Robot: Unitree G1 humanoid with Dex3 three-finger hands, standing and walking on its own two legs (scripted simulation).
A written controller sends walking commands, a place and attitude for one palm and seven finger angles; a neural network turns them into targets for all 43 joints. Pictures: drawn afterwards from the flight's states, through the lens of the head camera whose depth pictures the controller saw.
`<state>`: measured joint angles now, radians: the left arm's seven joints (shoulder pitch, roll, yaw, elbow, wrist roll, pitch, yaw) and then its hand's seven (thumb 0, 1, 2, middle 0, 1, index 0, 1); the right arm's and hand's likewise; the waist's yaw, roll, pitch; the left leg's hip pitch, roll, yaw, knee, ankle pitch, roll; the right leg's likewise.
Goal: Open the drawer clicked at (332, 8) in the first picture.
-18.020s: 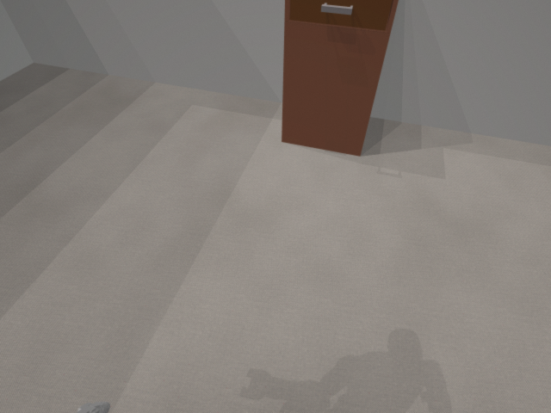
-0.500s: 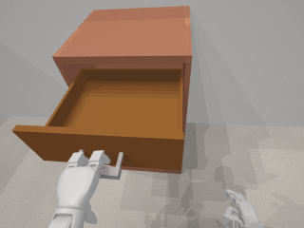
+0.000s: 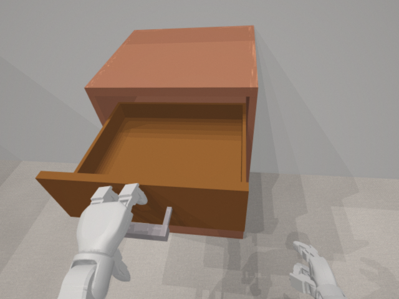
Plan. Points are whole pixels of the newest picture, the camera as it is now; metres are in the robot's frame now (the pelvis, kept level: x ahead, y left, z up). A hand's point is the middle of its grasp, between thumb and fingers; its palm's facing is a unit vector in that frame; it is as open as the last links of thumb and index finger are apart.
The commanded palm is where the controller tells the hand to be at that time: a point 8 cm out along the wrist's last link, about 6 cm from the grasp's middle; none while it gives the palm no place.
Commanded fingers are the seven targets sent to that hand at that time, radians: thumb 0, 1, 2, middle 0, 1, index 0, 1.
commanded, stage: lift the hand off the handle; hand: left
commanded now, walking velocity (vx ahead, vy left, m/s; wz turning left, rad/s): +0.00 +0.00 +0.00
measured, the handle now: (139, 220) +0.26 +0.17 +0.03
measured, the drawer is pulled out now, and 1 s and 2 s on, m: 0.30 0.30 0.30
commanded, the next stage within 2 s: draw the hand back to the body in 0.86 s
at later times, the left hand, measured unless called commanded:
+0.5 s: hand (116, 205) +0.23 +0.17 +0.14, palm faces +0.18 -0.17 -0.97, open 13.6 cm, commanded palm +0.19 +0.18 +0.19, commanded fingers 0.00 -0.50 0.30 -0.30 -1.20 -0.30 -1.20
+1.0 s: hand (108, 195) +0.23 +0.18 +0.16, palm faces +0.13 -0.17 -0.98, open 13.8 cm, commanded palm +0.19 +0.18 +0.23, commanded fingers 0.00 -0.50 0.30 -0.30 -1.20 -0.30 -1.20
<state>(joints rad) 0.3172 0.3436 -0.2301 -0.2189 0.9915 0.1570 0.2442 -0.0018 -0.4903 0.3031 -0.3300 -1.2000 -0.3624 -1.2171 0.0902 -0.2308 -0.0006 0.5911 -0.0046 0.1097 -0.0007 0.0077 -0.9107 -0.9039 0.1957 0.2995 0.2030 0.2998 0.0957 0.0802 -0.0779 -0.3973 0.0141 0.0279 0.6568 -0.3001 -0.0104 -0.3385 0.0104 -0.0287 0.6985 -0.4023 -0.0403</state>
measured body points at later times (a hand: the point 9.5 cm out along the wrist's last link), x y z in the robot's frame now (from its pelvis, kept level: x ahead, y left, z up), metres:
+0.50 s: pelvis +0.01 +0.00 +0.01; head +0.00 -0.05 +0.46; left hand +0.22 +0.18 +0.19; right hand +0.25 -0.17 -0.08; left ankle +0.02 +0.13 -0.72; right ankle -0.02 -0.09 -0.72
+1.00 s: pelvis +0.00 +0.00 +0.02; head -0.02 -0.06 +0.46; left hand +0.22 +0.18 +0.22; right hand +0.25 -0.19 -0.07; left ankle +0.02 +0.13 -0.72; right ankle -0.02 -0.09 -0.72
